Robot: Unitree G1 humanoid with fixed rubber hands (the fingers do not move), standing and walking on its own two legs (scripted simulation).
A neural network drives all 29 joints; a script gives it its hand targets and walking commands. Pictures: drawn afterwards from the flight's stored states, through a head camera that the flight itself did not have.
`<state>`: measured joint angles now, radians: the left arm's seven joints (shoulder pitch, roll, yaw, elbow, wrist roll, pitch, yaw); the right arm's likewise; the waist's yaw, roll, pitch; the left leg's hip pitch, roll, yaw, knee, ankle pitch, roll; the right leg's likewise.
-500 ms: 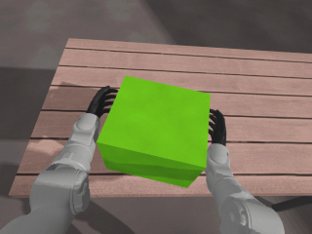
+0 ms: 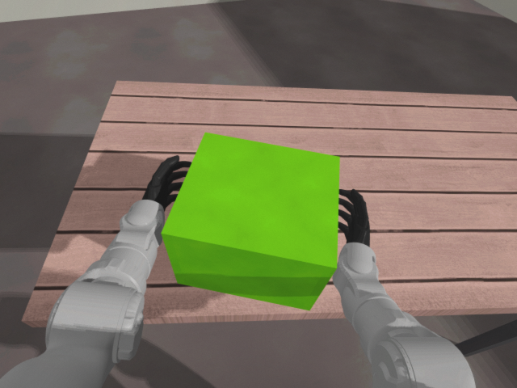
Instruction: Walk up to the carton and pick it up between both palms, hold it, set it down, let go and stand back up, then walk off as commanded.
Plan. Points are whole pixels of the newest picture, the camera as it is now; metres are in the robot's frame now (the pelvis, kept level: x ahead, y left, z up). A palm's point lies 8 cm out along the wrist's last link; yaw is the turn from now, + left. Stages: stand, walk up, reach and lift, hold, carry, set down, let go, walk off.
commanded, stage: set down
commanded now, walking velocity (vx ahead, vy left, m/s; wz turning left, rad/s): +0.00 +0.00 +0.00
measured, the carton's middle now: (257, 221) +0.40 -0.01 +0.00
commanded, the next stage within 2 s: none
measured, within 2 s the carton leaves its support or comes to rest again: neither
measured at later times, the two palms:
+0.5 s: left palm (128, 228) +0.38 +0.19 +0.03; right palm (371, 256) +0.30 -0.18 +0.04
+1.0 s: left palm (85, 277) +0.30 +0.24 +0.03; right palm (373, 295) +0.25 -0.16 +0.03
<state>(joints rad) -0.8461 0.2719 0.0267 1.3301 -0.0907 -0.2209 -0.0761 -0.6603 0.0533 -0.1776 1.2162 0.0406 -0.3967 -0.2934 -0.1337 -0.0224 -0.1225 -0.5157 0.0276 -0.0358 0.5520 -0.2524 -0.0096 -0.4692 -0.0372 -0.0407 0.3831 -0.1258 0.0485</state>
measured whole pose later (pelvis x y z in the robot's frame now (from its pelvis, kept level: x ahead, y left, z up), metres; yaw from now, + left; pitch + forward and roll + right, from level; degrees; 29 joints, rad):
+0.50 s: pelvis -0.02 -0.01 +0.00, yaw +0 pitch +8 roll -2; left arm -0.62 0.39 -0.03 1.04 -0.23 -0.10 -0.13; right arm -0.45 0.05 -0.02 0.82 0.15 -0.20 -0.36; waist -0.13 -0.05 -0.10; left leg -0.47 0.03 -0.04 0.57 -0.24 -0.01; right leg -0.44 -0.04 -0.04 0.44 -0.13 0.05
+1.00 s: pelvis -0.02 +0.00 +0.00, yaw +1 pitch -5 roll -2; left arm -0.25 0.42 0.01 0.50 -0.22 0.11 -0.17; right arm -0.08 0.05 0.02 0.39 0.16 -0.07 -0.40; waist -0.03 -0.05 0.08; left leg -0.21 0.03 -0.03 0.57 -0.28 -0.01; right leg -0.17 -0.04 -0.04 0.42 -0.17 0.05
